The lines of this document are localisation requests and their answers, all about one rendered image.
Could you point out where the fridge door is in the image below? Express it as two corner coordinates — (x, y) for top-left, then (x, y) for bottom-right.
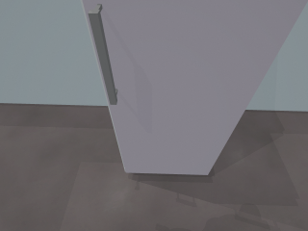
(82, 0), (308, 175)

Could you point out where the handle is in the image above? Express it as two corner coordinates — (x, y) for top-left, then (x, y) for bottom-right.
(88, 4), (118, 105)

